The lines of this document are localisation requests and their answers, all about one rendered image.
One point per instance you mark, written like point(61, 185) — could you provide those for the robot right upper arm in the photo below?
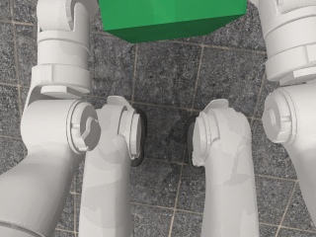
point(289, 118)

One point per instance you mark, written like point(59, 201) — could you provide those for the right robot forearm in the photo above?
point(289, 31)

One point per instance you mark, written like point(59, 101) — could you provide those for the left robot forearm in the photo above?
point(62, 70)

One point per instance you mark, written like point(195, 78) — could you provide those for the robot right foot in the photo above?
point(189, 133)

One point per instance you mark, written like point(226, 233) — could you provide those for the left robot thigh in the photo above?
point(105, 209)

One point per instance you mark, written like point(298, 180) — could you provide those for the robot left upper arm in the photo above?
point(33, 194)

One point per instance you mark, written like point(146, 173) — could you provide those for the carton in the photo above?
point(138, 21)

